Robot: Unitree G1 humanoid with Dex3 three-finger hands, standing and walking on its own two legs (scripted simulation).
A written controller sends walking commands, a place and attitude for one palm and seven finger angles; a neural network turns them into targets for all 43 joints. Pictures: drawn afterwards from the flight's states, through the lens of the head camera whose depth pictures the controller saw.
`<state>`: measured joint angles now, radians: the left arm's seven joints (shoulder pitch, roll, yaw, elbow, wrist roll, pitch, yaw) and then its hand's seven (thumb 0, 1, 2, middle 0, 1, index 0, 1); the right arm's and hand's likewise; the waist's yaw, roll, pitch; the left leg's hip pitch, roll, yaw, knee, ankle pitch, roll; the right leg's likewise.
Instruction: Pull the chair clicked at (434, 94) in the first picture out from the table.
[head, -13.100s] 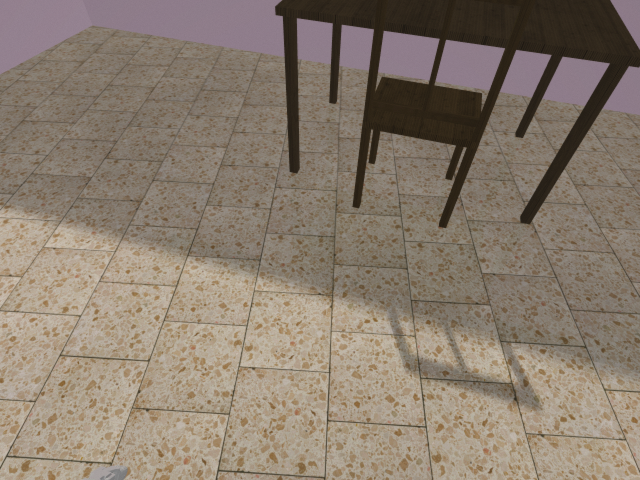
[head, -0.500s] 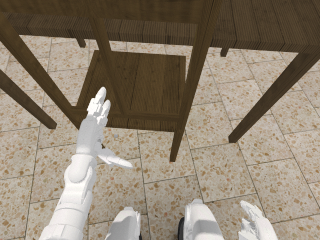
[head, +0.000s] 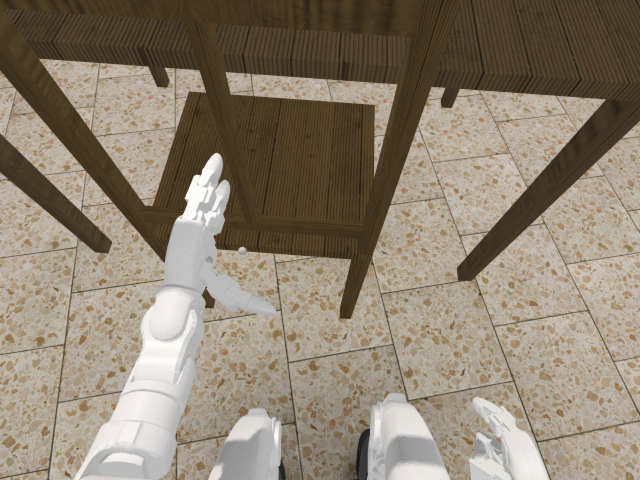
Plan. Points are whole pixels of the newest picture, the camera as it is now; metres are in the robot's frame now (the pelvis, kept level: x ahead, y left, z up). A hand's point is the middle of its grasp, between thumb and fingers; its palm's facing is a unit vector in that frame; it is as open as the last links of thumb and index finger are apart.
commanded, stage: push the fingers through the gap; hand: left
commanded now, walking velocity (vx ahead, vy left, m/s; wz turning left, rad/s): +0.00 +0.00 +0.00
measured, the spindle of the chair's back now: (233, 148) +0.51 +0.12 +0.05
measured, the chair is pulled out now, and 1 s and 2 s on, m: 0.00 0.00 0.00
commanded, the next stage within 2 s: hook a spindle and tug to test in 1.36 s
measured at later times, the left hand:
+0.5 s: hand (252, 213) +0.43 +0.09 +0.02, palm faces -0.08 -1.00 -0.03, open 16.9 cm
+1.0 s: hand (258, 185) +0.48 +0.09 +0.02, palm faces -0.07 -1.00 -0.04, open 16.9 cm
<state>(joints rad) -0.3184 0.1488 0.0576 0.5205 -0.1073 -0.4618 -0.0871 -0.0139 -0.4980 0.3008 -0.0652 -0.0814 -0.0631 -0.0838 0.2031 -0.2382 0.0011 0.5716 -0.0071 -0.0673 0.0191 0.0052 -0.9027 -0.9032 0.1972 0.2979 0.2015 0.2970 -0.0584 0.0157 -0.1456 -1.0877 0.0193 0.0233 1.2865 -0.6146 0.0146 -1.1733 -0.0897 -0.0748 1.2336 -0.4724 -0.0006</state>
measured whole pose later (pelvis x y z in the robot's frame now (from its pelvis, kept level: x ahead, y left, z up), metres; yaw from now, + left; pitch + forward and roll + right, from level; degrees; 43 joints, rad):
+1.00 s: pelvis -0.01 +0.00 -0.01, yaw -1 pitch +27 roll -1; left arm -0.78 0.24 0.24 1.02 -0.04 -0.56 -0.06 -0.01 -0.50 0.30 -0.07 -0.08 -0.06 -0.08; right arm 0.28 -0.25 0.00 0.63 -0.04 0.00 0.04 0.00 -0.90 -0.90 0.20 0.30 0.20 0.30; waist -0.14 0.02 -0.14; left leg -1.18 0.03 0.03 1.30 -0.60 0.01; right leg -1.26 -0.07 -0.07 1.24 -0.45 -0.01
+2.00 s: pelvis +0.01 +0.00 +0.00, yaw -1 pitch +28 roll -1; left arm -0.73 0.22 0.20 0.96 -0.05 -0.53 -0.01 -0.01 -0.24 0.41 -0.39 -1.09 -0.36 -1.10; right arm 0.28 -0.24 -0.01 0.62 -0.05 0.04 0.06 0.00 -0.90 -0.90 0.20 0.30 0.20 0.30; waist -0.13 0.03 -0.15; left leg -1.15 0.03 0.03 1.28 -0.61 0.02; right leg -1.23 -0.07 -0.07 1.21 -0.45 0.00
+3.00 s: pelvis +0.02 +0.00 +0.01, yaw -1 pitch +26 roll -1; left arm -0.42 0.13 0.09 0.65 -0.07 -0.50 -0.01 0.01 0.78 0.82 -0.47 -1.45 -0.45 -1.45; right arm 0.24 -0.23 -0.03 0.58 -0.03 0.01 0.06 0.00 -0.90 -0.90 0.20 0.30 0.20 0.30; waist -0.09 0.03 -0.16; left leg -1.05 0.03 0.03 1.23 -0.63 0.00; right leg -1.15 -0.06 -0.06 1.19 -0.49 0.00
